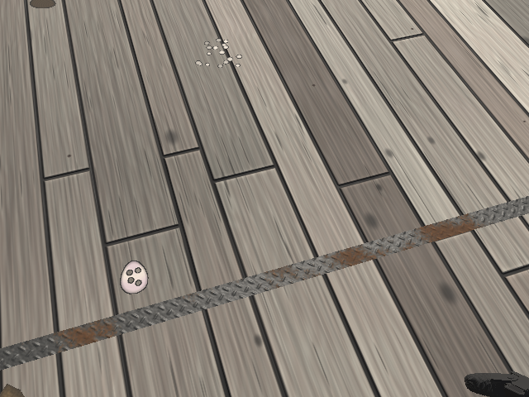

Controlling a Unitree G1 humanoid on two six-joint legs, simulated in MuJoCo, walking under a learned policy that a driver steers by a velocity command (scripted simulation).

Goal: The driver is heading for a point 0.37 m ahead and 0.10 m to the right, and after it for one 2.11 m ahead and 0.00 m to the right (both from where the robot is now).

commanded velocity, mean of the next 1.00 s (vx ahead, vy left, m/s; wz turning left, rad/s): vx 0.05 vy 0.00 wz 0.08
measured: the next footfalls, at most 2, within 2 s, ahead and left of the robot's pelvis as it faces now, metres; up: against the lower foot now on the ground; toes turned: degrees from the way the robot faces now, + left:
right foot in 0.28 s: +0.17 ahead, -0.20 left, +0.00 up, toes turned +3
